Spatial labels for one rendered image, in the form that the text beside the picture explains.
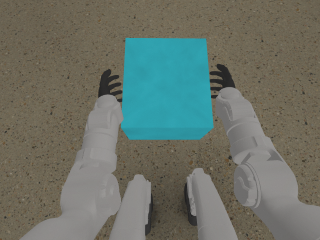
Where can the right robot forearm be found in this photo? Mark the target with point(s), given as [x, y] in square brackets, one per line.
[247, 139]

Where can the robot right foot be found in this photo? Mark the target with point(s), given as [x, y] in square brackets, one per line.
[191, 218]

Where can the right robot shin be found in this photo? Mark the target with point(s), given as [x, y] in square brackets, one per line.
[192, 202]

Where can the robot right hand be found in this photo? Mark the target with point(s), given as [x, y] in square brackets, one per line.
[226, 80]

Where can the robot left hand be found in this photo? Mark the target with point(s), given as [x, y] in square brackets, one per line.
[105, 88]

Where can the left robot forearm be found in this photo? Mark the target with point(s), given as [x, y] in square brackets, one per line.
[98, 148]

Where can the left robot upper arm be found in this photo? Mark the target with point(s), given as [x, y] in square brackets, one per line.
[87, 201]

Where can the right robot upper arm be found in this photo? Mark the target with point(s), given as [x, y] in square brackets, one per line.
[269, 188]

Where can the carton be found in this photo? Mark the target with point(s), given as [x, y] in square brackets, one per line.
[166, 89]

